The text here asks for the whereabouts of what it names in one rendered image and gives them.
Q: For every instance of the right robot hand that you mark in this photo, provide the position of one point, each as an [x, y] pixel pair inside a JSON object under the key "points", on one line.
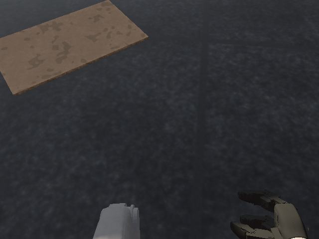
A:
{"points": [[286, 224]]}

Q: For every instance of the robot left thigh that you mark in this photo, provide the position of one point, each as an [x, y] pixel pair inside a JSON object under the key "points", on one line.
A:
{"points": [[119, 221]]}

